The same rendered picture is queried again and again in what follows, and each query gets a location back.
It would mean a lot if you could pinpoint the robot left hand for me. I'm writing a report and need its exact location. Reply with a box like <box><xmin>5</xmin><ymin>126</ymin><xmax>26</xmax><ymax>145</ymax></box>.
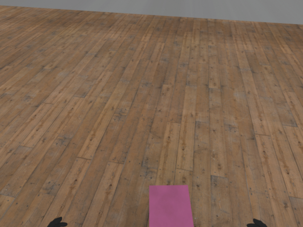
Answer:
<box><xmin>47</xmin><ymin>217</ymin><xmax>68</xmax><ymax>227</ymax></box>

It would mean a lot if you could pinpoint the carton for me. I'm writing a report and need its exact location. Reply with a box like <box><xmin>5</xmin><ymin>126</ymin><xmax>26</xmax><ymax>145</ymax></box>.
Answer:
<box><xmin>149</xmin><ymin>185</ymin><xmax>194</xmax><ymax>227</ymax></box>

